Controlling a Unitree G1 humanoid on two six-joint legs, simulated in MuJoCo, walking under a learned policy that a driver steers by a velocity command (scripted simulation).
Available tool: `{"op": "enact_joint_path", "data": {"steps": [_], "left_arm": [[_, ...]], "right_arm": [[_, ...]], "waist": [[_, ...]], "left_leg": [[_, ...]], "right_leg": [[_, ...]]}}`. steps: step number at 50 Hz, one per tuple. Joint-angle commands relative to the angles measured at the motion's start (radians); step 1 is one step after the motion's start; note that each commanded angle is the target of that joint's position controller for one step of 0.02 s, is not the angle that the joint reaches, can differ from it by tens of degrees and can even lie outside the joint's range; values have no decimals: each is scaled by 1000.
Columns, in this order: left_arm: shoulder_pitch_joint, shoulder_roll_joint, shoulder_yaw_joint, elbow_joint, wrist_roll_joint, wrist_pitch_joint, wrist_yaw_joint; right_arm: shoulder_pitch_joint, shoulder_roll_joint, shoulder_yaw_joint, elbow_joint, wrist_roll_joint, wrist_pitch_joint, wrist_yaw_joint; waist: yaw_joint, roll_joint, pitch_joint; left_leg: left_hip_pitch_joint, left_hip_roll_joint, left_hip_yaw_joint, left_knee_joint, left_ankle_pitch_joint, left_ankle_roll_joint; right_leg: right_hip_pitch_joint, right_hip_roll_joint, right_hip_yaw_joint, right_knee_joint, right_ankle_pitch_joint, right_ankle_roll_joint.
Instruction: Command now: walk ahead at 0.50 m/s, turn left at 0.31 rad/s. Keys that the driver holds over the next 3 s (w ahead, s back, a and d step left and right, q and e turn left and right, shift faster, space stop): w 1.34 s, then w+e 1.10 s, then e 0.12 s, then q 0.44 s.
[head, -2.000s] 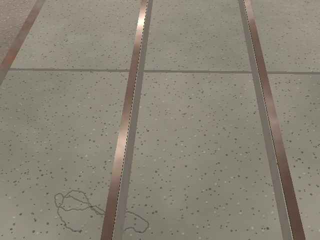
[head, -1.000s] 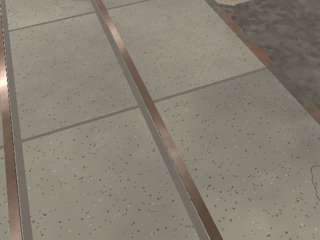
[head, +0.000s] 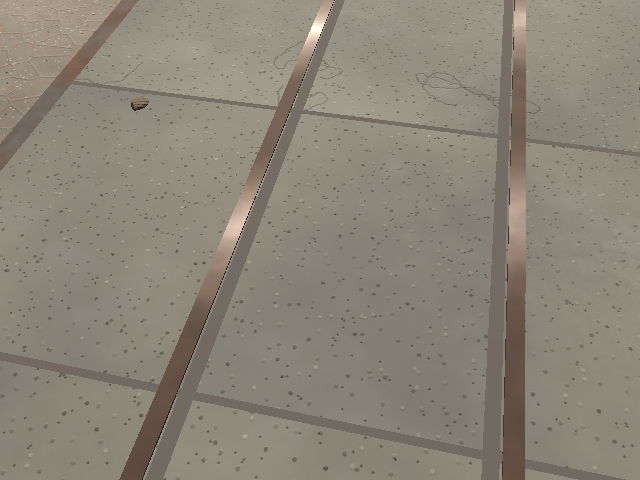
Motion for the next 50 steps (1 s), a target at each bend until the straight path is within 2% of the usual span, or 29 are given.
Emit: {"op": "enact_joint_path", "data": {"steps": [1, 4, 7, 10, 13, 15, 16, 17, 18, 19, 20, 21, 22, 23, 24, 26, 28, 30, 34, 39, 42, 43, 44, 45, 46, 47, 48, 49, 50], "left_arm": [[63, 94, 21, -21, 4, -4, 5], [85, 132, 29, 9, -13, -9, 7], [99, 167, 36, 30, -20, 2, 11], [141, 186, 36, 55, -30, 13, 10], [187, 199, 37, 83, -39, 27, 9], [188, 214, 41, 95, -42, 38, 12], [172, 222, 42, 95, -43, 43, 15], [174, 208, 35, 96, -42, 46, 18], [165, 170, 18, 80, -26, 42, 21], [244, 70, -17, 42, -10, 24, 18], [228, 108, -11, 52, -19, 4, 15], [157, 176, 10, 31, -45, -3, 8], [98, 172, 8, 19, -46, -3, 8], [75, 160, 9, 18, -30, 1, 10], [89, 152, 13, 23, -21, 12, 12], [121, 114, 7, 38, -19, 34, 13], [84, 102, 5, 26, -13, 45, 17], [12, 91, 1, 5, -7, 43, 16], [-130, 63, -13, -27, -15, 29, -1], [-248, 80, -14, -79, -23, 16, -27], [-192, 111, -2, -74, -20, 10, -34], [-94, 136, 14, -47, -17, 9, -29], [64, 189, 39, -3, -13, 10, -19], [207, 288, 62, 14, 7, 13, -9], [253, 274, 59, 35, -11, 19, -14], [222, 200, 36, 31, -25, 22, -11], [151, 176, 27, 22, -25, 25, -7], [88, 153, 20, 13, -16, 27, -6], [48, 126, 12, 7, -5, 24, -8]], "right_arm": [[-55, -78, -23, -104, -2, -24, 9], [-96, -39, -6, -118, -11, -24, 14], [-181, -15, 10, -134, -13, -36, 23], [-268, -17, 13, -148, -5, -44, 33], [-329, -34, 8, -174, 3, -48, 44], [-318, -53, -1, -179, 3, -51, 50], [-259, -71, -12, -164, -2, -52, 48], [-141, -107, -34, -126, -10, -49, 42], [24, -162, -56, -92, -17, -45, 31], [125, -273, -78, -82, -35, -37, 23], [153, -212, -62, -73, -20, -35, 27], [88, -166, -42, -72, -15, -38, 30], [25, -135, -31, -78, -13, -39, 32], [-29, -108, -23, -77, -19, -41, 37], [-66, -86, -16, -79, -25, -47, 40], [-90, -86, -19, -68, -24, -61, 42], [-76, -104, -25, -46, -22, -72, 38], [-48, -115, -29, -23, -21, -71, 29], [12, -144, -35, 16, -12, -61, 16], [92, -165, -42, 76, -1, -39, 10], [82, -181, -48, 91, 0, -22, 2], [63, -181, -46, 91, 0, -16, -1], [65, -153, -33, 85, -8, -14, -5], [143, -70, -3, 49, -22, -27, -2], [193, -22, 14, 63, -19, -48, 4], [93, -123, -11, 51, 7, -62, 13], [9, -141, -16, 25, 18, -70, 16], [-35, -133, -15, 17, 6, -72, 12], [-39, -124, -20, 19, -5, -65, 10]], "waist": [[22, -134, -13], [17, -126, -4], [44, -111, 4], [78, -115, 18], [89, -124, 35], [62, -134, 31], [17, -132, 1], [-41, -112, -73], [-117, -71, -189], [-103, 175, -326], [-118, 210, -389], [-105, 142, -232], [-80, 88, -140], [-49, 45, -73], [-12, 57, -45], [23, 68, -38], [28, 47, -14], [11, 22, 7], [-43, 16, 38], [-76, 21, 69], [-30, 49, 26], [29, 50, -36], [95, 30, -150], [102, -136, -327], [94, -302, -424], [120, -216, -307], [102, -166, -175], [74, -104, -98], [40, -103, -50]], "left_leg": [[-271, 111, -23, -30, 78, -5], [-281, 133, 26, -174, 109, -20], [-246, 140, 60, -368, 259, -28], [-171, 110, 96, -527, 374, -29], [-148, 91, 104, -608, 361, -7], [-98, 76, 113, -655, 314, 22], [1, 53, 134, -694, 316, 42], [179, 27, 154, -718, 323, 69], [438, 121, 57, -685, 341, 115], [792, 387, -385, -732, 219, 267], [809, 435, -632, -864, 102, 308], [695, 404, -505, -882, 59, 266], [558, 358, -375, -899, 110, 240], [432, 316, -289, -931, 190, 227], [340, 283, -227, -964, 260, 215], [251, 259, -157, -1016, 342, 223], [231, 252, -98, -1043, 413, 231], [249, 243, -53, -1054, 451, 222], [268, 219, 19, -1059, 423, 185], [418, 282, -2, -996, 439, 172], [486, 294, -1, -894, 653, 142], [475, 261, 32, -778, 816, 121], [383, 207, 75, -580, 820, 89], [35, 102, 126, -201, 493, 24], [-217, -25, 32, 19, -178, -7], [-335, 34, -28, 108, -166, 3], [-371, 85, 10, 90, -71, 12], [-341, 125, 34, 37, 12, 9], [-288, 155, 33, -17, 68, 4]], "right_leg": [[242, -265, 342, -271, 15, -176], [224, -271, 262, -314, 149, -209], [217, -252, 173, -335, 203, -197], [217, -234, 113, -327, 211, -171], [278, -272, 124, -302, 219, -156], [319, -294, 123, -258, 289, -138], [318, -281, 98, -188, 414, -121], [291, -238, 54, -44, 544, -98], [149, -194, 11, 189, 446, -59], [-242, -46, -40, 593, -2, 17], [-381, -21, 98, 746, -384, 13], [-469, -79, 105, 801, -331, 3], [-459, -123, 78, 767, -241, -3], [-422, -149, 68, 708, -176, 3], [-359, -175, 77, 660, -128, 9], [-288, -179, 69, 620, -74, 27], [-313, -180, 67, 550, 0, 44], [-346, -181, 68, 429, 108, 54], [-296, -142, 36, 180, 290, 46], [-318, -112, 34, 48, 227, 8], [-206, -74, 1, 6, 113, -35], [-59, -40, -33, -22, 118, -59], [192, -64, -11, 2, 159, -97], [604, -318, 341, 33, 143, -226], [766, -432, 710, -116, -40, -317], [697, -401, 655, -163, -163, -271], [554, -371, 522, -188, -135, -234], [413, -333, 429, -217, -56, -218], [301, -299, 360, -252, 25, -210]]}}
